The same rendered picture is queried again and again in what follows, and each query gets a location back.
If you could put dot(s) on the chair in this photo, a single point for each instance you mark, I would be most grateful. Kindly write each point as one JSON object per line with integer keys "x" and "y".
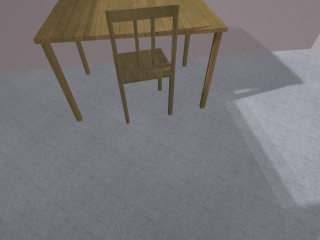
{"x": 144, "y": 65}

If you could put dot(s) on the table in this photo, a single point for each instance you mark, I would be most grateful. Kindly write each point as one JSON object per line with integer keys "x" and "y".
{"x": 85, "y": 20}

